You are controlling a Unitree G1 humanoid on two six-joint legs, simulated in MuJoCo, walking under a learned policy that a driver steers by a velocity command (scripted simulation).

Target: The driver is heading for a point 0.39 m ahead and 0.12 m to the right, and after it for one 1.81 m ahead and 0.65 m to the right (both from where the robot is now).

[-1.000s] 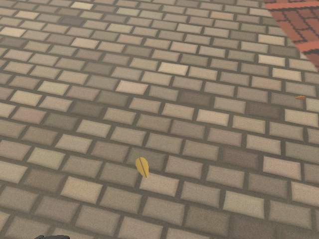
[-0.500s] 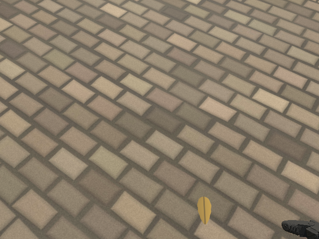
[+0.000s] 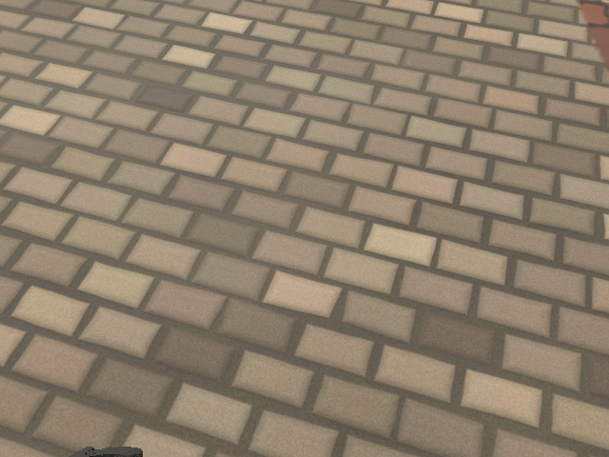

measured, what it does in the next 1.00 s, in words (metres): walks ahead, turning right: left foot, then right foot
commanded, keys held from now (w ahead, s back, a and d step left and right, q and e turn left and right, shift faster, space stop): w+e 1.00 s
